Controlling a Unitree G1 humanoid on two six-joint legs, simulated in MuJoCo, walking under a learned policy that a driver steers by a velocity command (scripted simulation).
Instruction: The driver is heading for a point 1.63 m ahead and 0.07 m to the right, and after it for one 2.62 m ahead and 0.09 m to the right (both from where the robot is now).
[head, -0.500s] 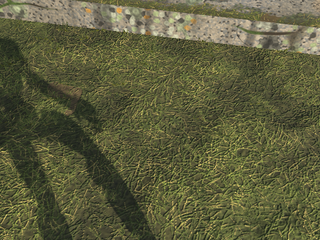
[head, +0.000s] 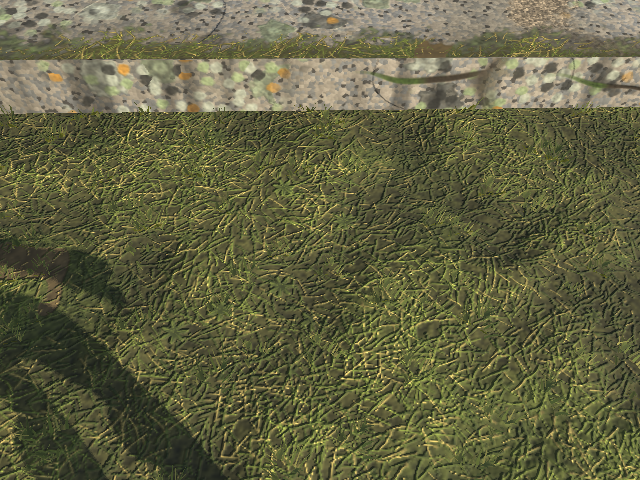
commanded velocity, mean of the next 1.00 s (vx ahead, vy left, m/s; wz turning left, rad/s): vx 0.00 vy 0.00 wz -0.14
